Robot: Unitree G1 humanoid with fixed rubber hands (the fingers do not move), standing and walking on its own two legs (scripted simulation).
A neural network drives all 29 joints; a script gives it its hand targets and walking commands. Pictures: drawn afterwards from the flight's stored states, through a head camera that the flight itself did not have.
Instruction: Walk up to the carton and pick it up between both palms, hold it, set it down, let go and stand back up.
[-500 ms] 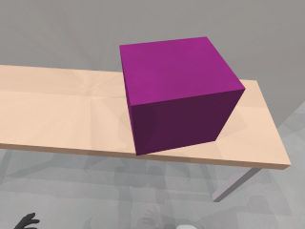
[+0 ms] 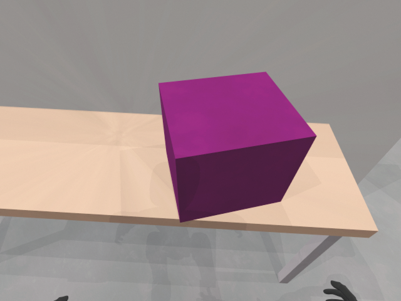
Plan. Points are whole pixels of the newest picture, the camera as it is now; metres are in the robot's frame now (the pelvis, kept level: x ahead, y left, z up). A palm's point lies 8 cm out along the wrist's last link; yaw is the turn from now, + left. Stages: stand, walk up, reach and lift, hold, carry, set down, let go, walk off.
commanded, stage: walk up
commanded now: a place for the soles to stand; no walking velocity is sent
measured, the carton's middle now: (223, 146) +0.48 -0.05 +0.01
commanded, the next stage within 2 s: stand in 0.38 s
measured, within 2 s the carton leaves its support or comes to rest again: neither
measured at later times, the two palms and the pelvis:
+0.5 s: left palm out of the picture +0.08 +0.31 -0.10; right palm out of the picture +0.07 -0.31 -0.11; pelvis -0.01 -0.01 +0.00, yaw +0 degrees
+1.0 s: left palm (76, 290) +0.16 +0.26 -0.09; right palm out of the picture +0.13 -0.31 -0.10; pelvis -0.03 -0.01 -0.02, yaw +1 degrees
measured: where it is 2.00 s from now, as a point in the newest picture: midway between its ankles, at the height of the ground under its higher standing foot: outside the picture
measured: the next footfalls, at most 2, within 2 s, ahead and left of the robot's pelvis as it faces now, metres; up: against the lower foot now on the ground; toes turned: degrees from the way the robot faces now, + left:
none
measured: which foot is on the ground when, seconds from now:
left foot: down 0.00-1.00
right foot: down 0.00-1.00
